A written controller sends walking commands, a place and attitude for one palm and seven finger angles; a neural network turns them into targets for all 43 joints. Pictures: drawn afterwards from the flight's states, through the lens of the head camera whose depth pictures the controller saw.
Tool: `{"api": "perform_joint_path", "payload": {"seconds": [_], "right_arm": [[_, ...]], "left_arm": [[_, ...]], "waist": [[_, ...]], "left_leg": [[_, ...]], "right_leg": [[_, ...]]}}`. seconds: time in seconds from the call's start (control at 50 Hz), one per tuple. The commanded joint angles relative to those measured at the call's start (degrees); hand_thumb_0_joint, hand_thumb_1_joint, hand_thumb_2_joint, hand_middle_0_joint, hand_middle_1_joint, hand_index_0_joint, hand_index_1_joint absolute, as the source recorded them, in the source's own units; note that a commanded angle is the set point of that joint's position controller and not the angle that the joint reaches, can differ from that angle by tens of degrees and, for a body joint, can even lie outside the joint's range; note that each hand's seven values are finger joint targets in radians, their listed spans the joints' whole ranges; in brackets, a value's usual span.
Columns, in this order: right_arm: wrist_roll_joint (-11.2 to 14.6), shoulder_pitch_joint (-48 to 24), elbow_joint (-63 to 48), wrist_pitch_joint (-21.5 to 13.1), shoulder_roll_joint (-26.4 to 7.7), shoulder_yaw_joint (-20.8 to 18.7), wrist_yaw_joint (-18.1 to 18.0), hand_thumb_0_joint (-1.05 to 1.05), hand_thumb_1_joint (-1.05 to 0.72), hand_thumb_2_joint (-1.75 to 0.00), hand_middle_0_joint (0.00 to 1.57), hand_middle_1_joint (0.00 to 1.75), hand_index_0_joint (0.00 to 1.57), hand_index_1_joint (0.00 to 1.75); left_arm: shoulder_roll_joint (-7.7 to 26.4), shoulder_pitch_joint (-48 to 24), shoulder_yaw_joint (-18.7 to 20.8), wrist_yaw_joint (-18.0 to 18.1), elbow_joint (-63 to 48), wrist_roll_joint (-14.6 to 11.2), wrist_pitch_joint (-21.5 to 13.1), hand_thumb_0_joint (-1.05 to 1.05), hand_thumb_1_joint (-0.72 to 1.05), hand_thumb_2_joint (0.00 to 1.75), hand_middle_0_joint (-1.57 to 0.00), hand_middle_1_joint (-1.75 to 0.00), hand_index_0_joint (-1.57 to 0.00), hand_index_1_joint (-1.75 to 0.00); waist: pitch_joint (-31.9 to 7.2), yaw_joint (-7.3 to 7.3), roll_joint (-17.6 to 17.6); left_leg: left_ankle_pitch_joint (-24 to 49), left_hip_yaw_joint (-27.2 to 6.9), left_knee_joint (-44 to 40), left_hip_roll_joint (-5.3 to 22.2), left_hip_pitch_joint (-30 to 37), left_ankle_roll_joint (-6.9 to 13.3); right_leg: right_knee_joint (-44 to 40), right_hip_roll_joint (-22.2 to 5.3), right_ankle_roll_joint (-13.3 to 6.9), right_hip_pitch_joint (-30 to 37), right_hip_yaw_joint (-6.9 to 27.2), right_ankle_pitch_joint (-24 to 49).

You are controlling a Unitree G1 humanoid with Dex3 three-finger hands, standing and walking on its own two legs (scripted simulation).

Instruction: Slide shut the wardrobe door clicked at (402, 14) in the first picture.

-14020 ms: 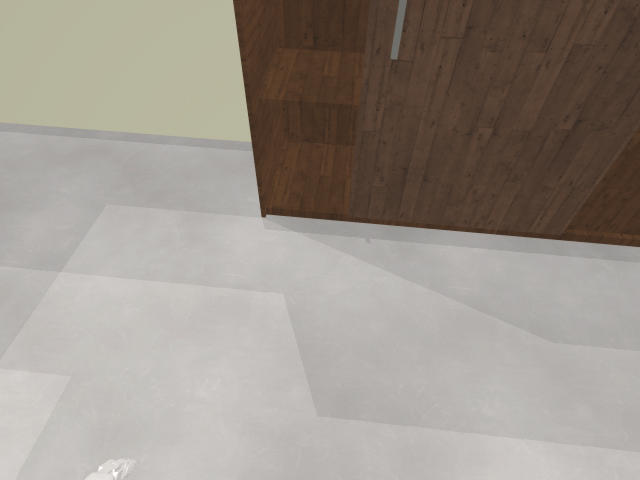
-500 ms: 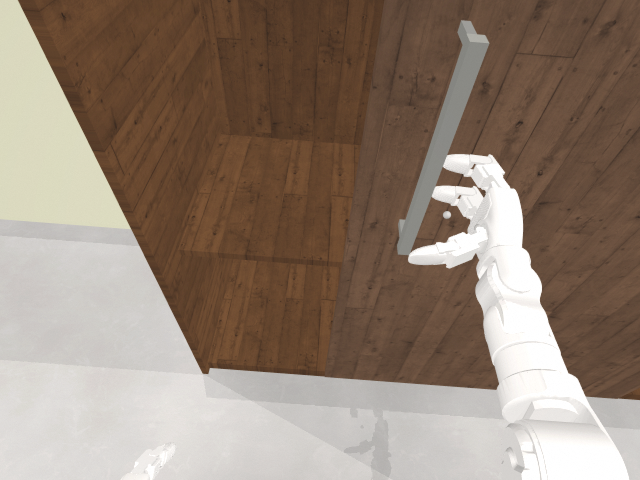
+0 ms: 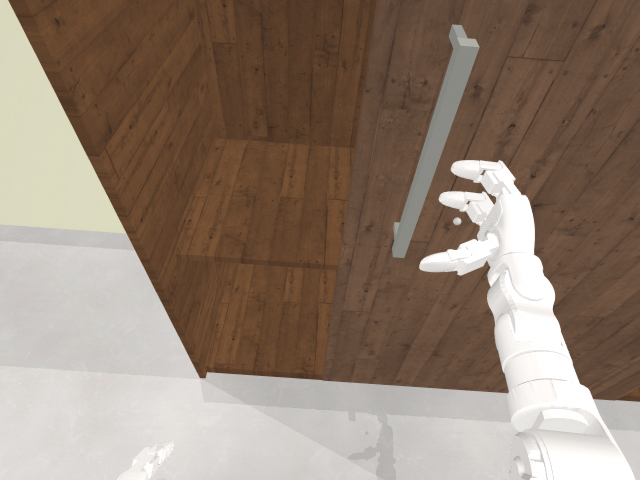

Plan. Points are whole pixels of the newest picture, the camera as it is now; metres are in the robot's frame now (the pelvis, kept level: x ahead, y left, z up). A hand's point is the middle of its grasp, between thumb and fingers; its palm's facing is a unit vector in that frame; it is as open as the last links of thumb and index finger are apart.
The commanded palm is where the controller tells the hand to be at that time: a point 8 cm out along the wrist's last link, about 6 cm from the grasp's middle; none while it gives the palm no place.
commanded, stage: move the hooked fingers beside the handle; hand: right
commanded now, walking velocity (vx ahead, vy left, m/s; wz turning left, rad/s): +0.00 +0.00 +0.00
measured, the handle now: (422, 164) +0.48 -0.07 +0.16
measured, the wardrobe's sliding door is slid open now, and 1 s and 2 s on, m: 0.36 0.36 0.36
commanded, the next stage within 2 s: feel for the door with the fingertips in 1.02 s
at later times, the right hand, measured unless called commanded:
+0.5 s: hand (458, 219) +0.42 -0.12 +0.12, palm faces -0.03 +1.00 -0.01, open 14.0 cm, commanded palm +0.39 -0.18 +0.12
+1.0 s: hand (469, 222) +0.42 -0.14 +0.12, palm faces -0.01 +1.00 -0.02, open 14.0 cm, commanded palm +0.39 -0.19 +0.12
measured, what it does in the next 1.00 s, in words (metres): stands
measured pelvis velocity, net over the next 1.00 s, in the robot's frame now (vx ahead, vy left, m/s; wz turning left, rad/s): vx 0.00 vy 0.00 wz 0.00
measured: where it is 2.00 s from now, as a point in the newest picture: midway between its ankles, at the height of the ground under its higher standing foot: outside the picture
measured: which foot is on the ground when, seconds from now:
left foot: down 0.00-1.00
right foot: down 0.00-1.00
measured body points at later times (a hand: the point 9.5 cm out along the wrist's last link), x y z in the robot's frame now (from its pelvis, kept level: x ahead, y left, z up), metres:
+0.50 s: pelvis +0.00 +0.00 +0.00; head +0.03 +0.02 +0.45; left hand +0.10 +0.25 -0.12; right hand +0.42 -0.18 +0.13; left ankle +0.03 +0.13 -0.73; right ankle -0.04 -0.11 -0.73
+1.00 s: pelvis +0.00 +0.00 +0.00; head +0.02 +0.02 +0.45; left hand +0.10 +0.25 -0.11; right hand +0.41 -0.19 +0.13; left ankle +0.03 +0.13 -0.73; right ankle -0.04 -0.11 -0.73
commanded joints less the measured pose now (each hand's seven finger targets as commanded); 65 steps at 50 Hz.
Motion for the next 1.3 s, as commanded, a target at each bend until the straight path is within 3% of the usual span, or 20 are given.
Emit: {"api": "perform_joint_path", "payload": {"seconds": [0.0,0.1,0.16,0.24,0.3,0.36,0.42,0.46,0.5,0.6,0.62,0.66,0.72,0.78,0.86,1.0,1.1,1.2,1.26,1.28], "right_arm": [[0.6,-24.4,-12.1,-3.3,-10.4,-3.1,0.2,0.00,0.50,-0.30,0.30,1.20,0.30,1.20],[0.7,-27.0,-14.0,-4.1,-10.9,-2.9,0.9,0.00,0.50,-0.30,0.30,1.20,0.30,1.20],[1.2,-26.3,-12.6,-4.3,-12.0,-3.7,1.6,0.00,0.50,-0.30,0.30,1.20,0.30,1.20],[1.4,-27.2,-11.2,-3.5,-8.8,-0.7,2.6,0.00,0.50,-0.30,0.30,1.20,0.30,1.20],[1.5,-28.7,-9.9,-3.2,-8.2,-0.5,2.0,0.00,0.50,-0.30,0.30,1.20,0.30,1.20],[1.1,-27.3,-9.0,-3.7,-12.8,-4.7,1.1,0.00,0.50,-0.30,0.30,1.20,0.30,1.20],[0.5,-29.3,-10.4,-4.4,-11.9,-3.3,1.0,0.00,0.50,-0.30,0.30,1.20,0.30,1.20],[0.4,-27.4,-9.4,-4.7,-15.3,-6.4,0.7,0.00,0.50,-0.30,0.30,1.20,0.30,1.20],[0.5,-26.7,-11.4,-5.1,-14.3,-5.7,1.2,0.00,0.50,-0.30,0.30,1.20,0.30,1.20],[1.2,-25.6,-10.6,-3.8,-10.5,-2.8,2.2,0.00,0.50,-0.30,0.30,1.20,0.30,1.20],[1.3,-25.7,-10.8,-3.6,-10.5,-2.7,2.2,0.00,0.50,-0.30,0.30,1.20,0.30,1.20],[1.5,-25.5,-10.1,-3.2,-12.2,-4.2,1.8,0.00,0.50,-0.30,0.30,1.20,0.30,1.20],[1.3,-25.6,-13.8,-3.9,-10.9,-3.1,1.7,0.00,0.50,-0.30,0.30,1.20,0.30,1.20],[1.1,-25.0,-12.1,-3.8,-13.4,-5.2,1.3,0.00,0.50,-0.30,0.30,1.20,0.30,1.20],[0.9,-25.7,-11.8,-3.8,-14.1,-5.4,1.6,0.00,0.50,-0.30,0.30,1.20,0.30,1.20],[1.6,-28.8,-11.9,-4.1,-10.3,-1.7,2.7,0.00,0.50,-0.30,0.30,1.20,0.30,1.20],[1.4,-29.6,-8.1,-3.2,-8.9,-0.9,1.9,0.00,0.50,-0.30,0.30,1.20,0.30,1.20],[0.6,-29.2,-11.0,-4.0,-7.2,-0.1,-0.1,0.00,0.50,-0.30,0.30,1.20,0.30,1.20],[0.2,-28.6,-8.2,-3.7,-9.3,-2.3,-1.5,0.00,0.50,-0.30,0.30,1.20,0.30,1.20],[-0.1,-29.7,-9.2,-3.8,-8.4,-1.6,-1.9,0.00,0.50,-0.30,0.30,1.20,0.30,1.20]], "left_arm": [[7.3,-0.8,2.1,0.4,-6.7,-0.2,-1.9,0.00,0.90,0.90,-0.20,-0.30,-0.20,-0.30],[7.0,-1.2,1.9,0.8,-7.1,-0.1,-1.9,0.00,0.90,0.90,-0.20,-0.30,-0.20,-0.30],[7.4,-0.8,2.1,0.9,-6.8,-0.1,-2.0,0.00,0.90,0.90,-0.20,-0.30,-0.20,-0.30],[7.2,-0.8,2.0,0.8,-6.7,-0.5,-2.1,0.00,0.90,0.90,-0.20,-0.30,-0.20,-0.30],[7.4,-0.4,2.1,0.7,-6.3,-0.5,-2.2,0.00,0.90,0.90,-0.20,-0.30,-0.20,-0.30],[7.9,0.2,2.1,0.7,-6.3,0.0,-1.9,0.00,0.90,0.90,-0.20,-0.30,-0.20,-0.30],[7.3,-0.3,1.9,0.5,-6.7,-0.1,-1.8,0.00,0.90,0.90,-0.20,-0.30,-0.20,-0.30],[7.8,0.3,2.1,0.5,-6.6,0.2,-1.6,0.00,0.90,0.90,-0.20,-0.30,-0.20,-0.30],[7.4,-0.1,2.1,0.5,-7.3,0.0,-1.6,0.00,0.90,0.90,-0.20,-0.30,-0.20,-0.30],[7.4,0.1,2.2,0.4,-7.0,-0.3,-1.7,0.00,0.90,0.90,-0.20,-0.30,-0.20,-0.30],[7.5,0.1,2.2,0.4,-7.0,-0.4,-1.7,0.00,0.90,0.90,-0.20,-0.30,-0.20,-0.30],[7.9,0.3,2.3,0.6,-6.7,-0.3,-1.6,0.00,0.90,0.90,-0.20,-0.30,-0.20,-0.30],[7.3,-0.3,2.4,0.4,-7.2,-0.2,-2.0,0.00,0.90,0.90,-0.20,-0.30,-0.20,-0.30],[7.6,0.1,2.3,0.6,-6.6,-0.1,-1.7,0.00,0.90,0.90,-0.20,-0.30,-0.20,-0.30],[7.6,-0.6,2.1,0.8,-6.8,-0.1,-1.6,0.00,0.90,0.90,-0.20,-0.30,-0.20,-0.30],[7.4,-0.9,2.0,1.0,-6.9,-0.5,-2.0,0.00,0.90,0.90,-0.20,-0.30,-0.20,-0.30],[7.7,-0.1,2.0,0.7,-6.0,-0.4,-2.0,0.00,0.90,0.90,-0.20,-0.30,-0.20,-0.30],[7.1,0.0,2.1,0.0,-6.3,0.1,-2.1,0.00,0.90,0.90,-0.20,-0.30,-0.20,-0.30],[7.6,0.5,2.3,0.0,-5.8,0.2,-1.8,0.00,0.90,0.90,-0.20,-0.30,-0.20,-0.30],[7.2,0.4,2.2,-0.1,-6.0,0.3,-1.7,0.00,0.90,0.90,-0.20,-0.30,-0.20,-0.30]], "waist": [[-15.0,0.30,4.3],[-17.0,0.39,1.5],[-17.2,0.46,3.4],[-15.7,1.14,0.8],[-15.4,1.68,3.0],[-17.1,0.20,4.6],[-17.1,0.72,1.6],[-18.2,-0.21,4.5],[-19.7,-0.28,2.7],[-16.2,0.87,2.6],[-16.5,0.71,1.7],[-16.2,0.72,5.1],[-18.6,0.33,1.5],[-16.9,0.52,5.1],[-16.5,0.36,3.1],[-17.0,1.43,0.8],[-15.2,1.82,2.4],[-18.5,0.96,1.6],[-16.8,0.78,6.4],[-17.1,1.05,4.4]], "left_leg": [[15.1,2.2,-2.0,-0.9,13.2,1.7],[15.0,1.9,-1.8,-1.0,13.7,1.9],[15.3,2.0,-1.8,-1.1,13.9,1.9],[14.9,2.3,-1.9,-1.1,11.6,2.0],[13.2,2.6,-2.1,-1.3,10.5,1.8],[14.4,2.2,-1.6,-1.2,13.0,1.8],[14.3,1.8,-1.5,-1.0,12.7,1.8],[15.5,1.7,-1.3,-1.1,14.8,1.8],[17.3,1.4,-1.1,-1.0,16.0,1.8],[16.9,2.2,-1.8,-1.3,13.2,1.8],[16.0,2.1,-1.8,-1.3,12.9,1.9],[15.5,2.2,-2.1,-1.3,13.5,1.7],[16.7,2.0,-1.7,-1.1,14.1,1.8],[16.2,1.9,-2.1,-1.1,14.6,1.6],[15.0,1.5,-2.3,-0.9,14.5,1.7],[14.3,2.1,-1.9,-1.1,12.0,2.0],[12.9,2.5,-1.9,-1.1,10.0,1.8],[15.8,2.6,-0.8,-1.1,11.6,1.9],[14.8,2.6,-1.1,-1.2,11.9,1.7],[15.2,2.3,-1.1,-1.1,12.1,1.6]], "right_leg": [[-4.2,0.3,-0.4,-0.4,-0.7,14.5],[-4.1,0.5,-0.4,1.2,-0.4,14.9],[-3.8,0.4,-0.5,1.0,-0.3,15.2],[-3.8,0.4,-0.2,1.5,-0.2,15.3],[-3.6,0.4,-0.3,1.2,0.1,13.9],[-3.6,0.6,-0.4,-0.3,0.1,14.8],[-3.6,0.7,-0.4,-0.2,-0.2,14.2],[-3.5,0.6,-0.6,-1.2,-0.2,15.0],[-3.6,0.7,-0.6,-0.4,-0.6,16.2],[-3.7,0.3,-0.5,0.2,-0.7,16.2],[-3.8,0.4,-0.4,0.3,-0.5,15.6],[-3.8,0.4,-0.7,-0.7,-0.5,14.9],[-3.7,0.5,-0.5,1.2,-0.7,16.3],[-3.8,0.4,-0.7,-0.6,-0.6,15.2],[-3.9,0.5,-0.7,-0.8,-0.8,14.0],[-3.6,0.4,-0.5,1.6,-0.2,14.4],[-3.6,0.4,-0.3,0.5,0.2,13.7],[-3.2,0.3,0.0,1.7,0.2,17.2],[-3.3,0.2,-0.3,-0.5,0.3,15.7],[-3.4,0.4,-0.4,-0.3,-0.1,15.6]]}}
